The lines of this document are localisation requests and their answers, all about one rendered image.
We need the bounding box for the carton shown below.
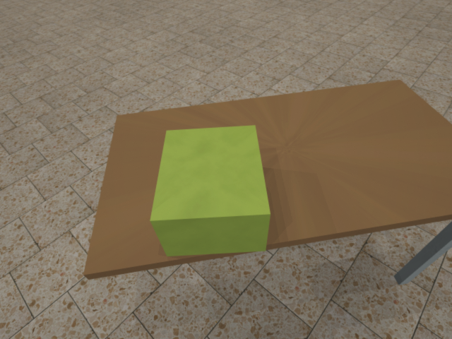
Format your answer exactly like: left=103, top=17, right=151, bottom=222
left=150, top=125, right=270, bottom=256

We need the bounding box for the table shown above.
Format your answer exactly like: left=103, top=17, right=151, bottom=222
left=83, top=80, right=452, bottom=285

